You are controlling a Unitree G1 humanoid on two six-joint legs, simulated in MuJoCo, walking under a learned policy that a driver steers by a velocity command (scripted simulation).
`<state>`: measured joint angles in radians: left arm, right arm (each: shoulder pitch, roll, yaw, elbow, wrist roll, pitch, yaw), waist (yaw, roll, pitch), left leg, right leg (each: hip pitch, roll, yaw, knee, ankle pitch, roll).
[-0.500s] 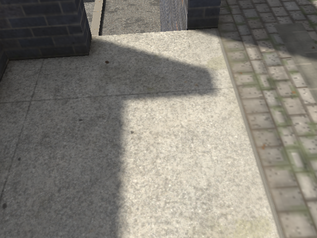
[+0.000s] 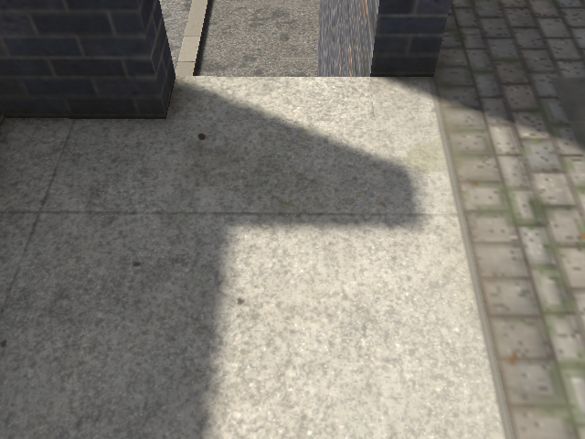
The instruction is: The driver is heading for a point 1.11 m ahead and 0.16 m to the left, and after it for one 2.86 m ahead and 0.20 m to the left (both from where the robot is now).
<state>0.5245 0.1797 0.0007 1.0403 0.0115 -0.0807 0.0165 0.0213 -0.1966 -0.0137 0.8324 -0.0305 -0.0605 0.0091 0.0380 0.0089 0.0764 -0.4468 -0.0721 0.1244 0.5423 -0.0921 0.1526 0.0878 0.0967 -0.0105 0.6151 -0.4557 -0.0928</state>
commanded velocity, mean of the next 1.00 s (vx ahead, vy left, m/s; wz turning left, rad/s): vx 0.50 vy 0.00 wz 0.00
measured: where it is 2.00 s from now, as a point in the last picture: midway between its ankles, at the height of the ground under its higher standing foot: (324, 207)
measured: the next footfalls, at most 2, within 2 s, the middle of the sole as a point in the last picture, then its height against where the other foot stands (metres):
right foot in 0.54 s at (376, 433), level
left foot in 1.12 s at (300, 308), level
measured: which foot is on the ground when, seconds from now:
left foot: down 0.00-0.54, up 0.56-1.00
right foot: up 0.00-0.52, down 0.54-1.00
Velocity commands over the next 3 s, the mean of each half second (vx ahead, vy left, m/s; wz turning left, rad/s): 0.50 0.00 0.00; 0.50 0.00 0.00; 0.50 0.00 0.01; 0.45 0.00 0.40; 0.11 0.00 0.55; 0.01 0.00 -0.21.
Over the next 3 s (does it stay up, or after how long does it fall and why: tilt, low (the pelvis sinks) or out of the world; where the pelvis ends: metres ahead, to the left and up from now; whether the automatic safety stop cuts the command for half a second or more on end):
stays up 1.13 -0.03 0.03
